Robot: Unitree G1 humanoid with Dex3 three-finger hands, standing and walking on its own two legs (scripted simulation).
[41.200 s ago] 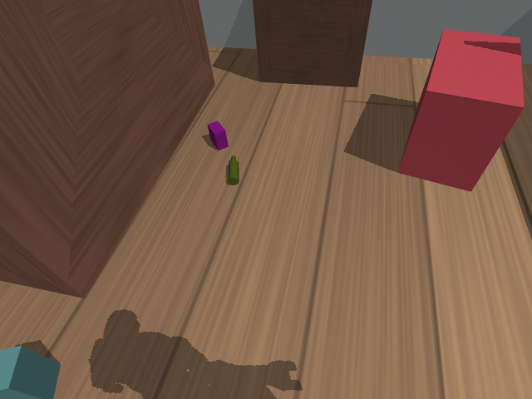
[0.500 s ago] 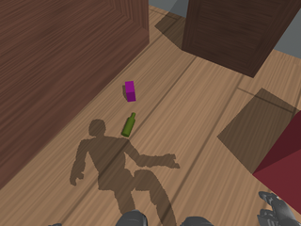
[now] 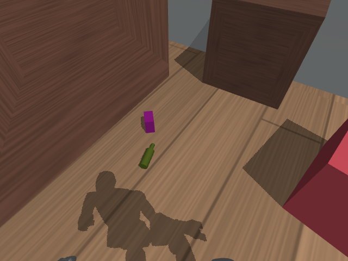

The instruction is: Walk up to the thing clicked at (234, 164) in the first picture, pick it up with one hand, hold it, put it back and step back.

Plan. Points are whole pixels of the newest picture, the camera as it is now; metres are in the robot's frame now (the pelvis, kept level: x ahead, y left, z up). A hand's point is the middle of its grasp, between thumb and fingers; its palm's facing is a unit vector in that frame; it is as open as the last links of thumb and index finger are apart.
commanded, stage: walk up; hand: left
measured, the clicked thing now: (148, 155) +0.88 +0.21 -0.74
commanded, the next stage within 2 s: stand in 1.64 s
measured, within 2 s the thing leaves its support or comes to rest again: neither
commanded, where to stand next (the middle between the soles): +0.48 -0.02 m, yaw +1 degrees
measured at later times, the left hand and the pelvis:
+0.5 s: hand out of the picture +0.08 +0.26 -0.15, palm faces +0.02 -0.94 -0.34, open 7.4 cm; pelvis +0.01 -0.01 +0.00, yaw +0 degrees
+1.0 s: hand out of the picture +0.15 +0.25 -0.15, palm faces +0.01 -0.93 -0.37, open 7.4 cm; pelvis +0.04 -0.01 -0.01, yaw +1 degrees
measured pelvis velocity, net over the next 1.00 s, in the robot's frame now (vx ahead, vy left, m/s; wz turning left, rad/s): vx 0.04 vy -0.01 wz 0.02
